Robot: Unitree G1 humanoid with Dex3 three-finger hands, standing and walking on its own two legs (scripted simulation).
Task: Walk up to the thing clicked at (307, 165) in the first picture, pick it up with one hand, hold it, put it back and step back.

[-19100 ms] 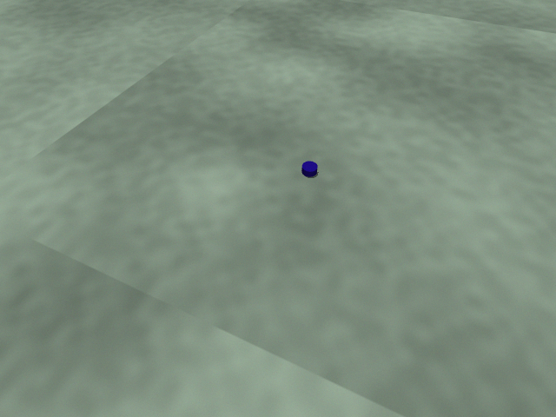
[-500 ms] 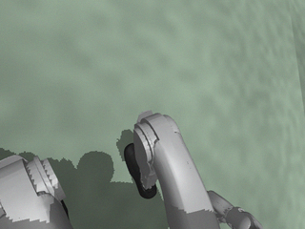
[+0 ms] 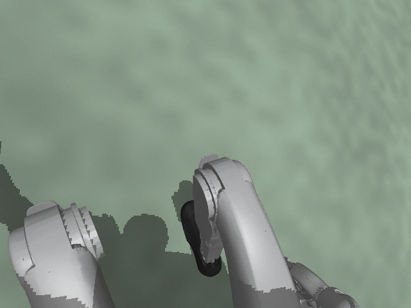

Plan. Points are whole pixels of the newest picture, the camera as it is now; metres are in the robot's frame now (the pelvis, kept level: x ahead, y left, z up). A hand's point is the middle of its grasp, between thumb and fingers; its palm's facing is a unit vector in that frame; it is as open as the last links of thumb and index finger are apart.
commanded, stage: settle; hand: left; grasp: from above
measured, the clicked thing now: out of the picture +0.46 +0.35 -0.25
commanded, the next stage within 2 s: lift in 0.52 s
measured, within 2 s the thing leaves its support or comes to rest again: neither
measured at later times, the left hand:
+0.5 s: hand out of the picture +0.43 +0.35 -0.15, palm faces -0.44 -0.11 -0.89, open 9.9 cm
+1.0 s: hand out of the picture +0.40 +0.35 -0.06, palm faces -0.46 -0.13 -0.88, open 9.9 cm
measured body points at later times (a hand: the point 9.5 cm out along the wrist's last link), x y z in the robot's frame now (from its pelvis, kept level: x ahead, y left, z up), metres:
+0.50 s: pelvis -0.01 -0.01 +0.02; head +0.22 +0.09 +0.39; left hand +0.45 +0.35 -0.10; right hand +0.09 -0.27 -0.08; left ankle +0.06 +0.13 -0.27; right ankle +0.12 -0.14 -0.27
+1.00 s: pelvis -0.01 -0.01 +0.07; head +0.20 +0.08 +0.46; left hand +0.42 +0.36 -0.01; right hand +0.09 -0.27 -0.04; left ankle +0.06 +0.13 -0.27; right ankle +0.12 -0.14 -0.27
